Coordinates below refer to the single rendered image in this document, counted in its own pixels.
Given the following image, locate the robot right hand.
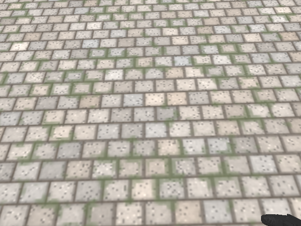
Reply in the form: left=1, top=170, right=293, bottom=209
left=261, top=214, right=301, bottom=226

